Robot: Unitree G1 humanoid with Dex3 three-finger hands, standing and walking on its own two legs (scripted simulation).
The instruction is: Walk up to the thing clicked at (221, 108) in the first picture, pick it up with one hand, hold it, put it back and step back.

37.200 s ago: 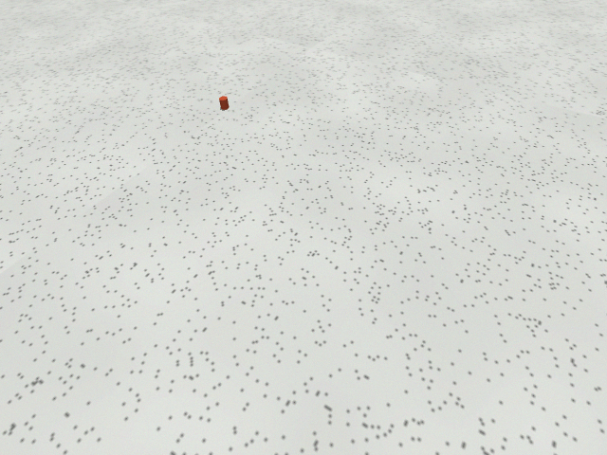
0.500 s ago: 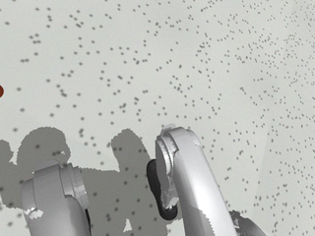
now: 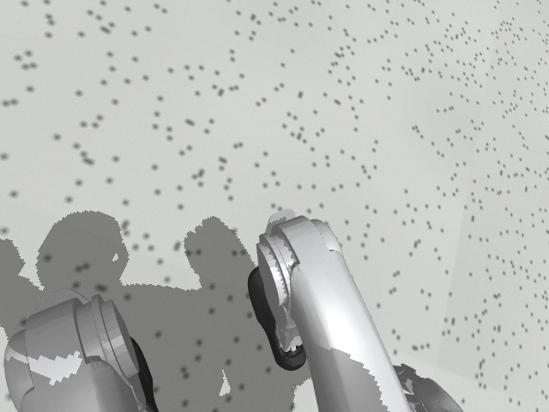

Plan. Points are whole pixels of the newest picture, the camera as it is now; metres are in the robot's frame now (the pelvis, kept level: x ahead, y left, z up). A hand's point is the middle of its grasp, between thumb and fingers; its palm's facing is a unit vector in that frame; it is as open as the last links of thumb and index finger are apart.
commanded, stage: rest palm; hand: left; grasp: from above
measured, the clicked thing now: out of the picture +0.53 +0.33 -0.29
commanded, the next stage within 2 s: close in 1.84 s
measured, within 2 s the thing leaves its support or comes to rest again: neither
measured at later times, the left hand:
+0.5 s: hand out of the picture +0.51 +0.33 -0.21, palm faces -0.43 -0.11 -0.89, open 13.9 cm
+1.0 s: hand out of the picture +0.51 +0.34 -0.24, palm faces -0.45 -0.12 -0.89, open 14.1 cm
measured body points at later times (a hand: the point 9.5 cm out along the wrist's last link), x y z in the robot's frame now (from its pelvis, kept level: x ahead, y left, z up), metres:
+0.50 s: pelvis +0.00 +0.01 +0.00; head +0.28 +0.13 +0.33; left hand +0.53 +0.33 -0.16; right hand +0.04 -0.26 -0.05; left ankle +0.07 +0.12 -0.28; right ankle +0.13 -0.14 -0.28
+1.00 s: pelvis +0.01 +0.01 -0.01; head +0.31 +0.12 +0.31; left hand +0.53 +0.34 -0.19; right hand +0.02 -0.24 -0.06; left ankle +0.07 +0.12 -0.28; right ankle +0.13 -0.14 -0.28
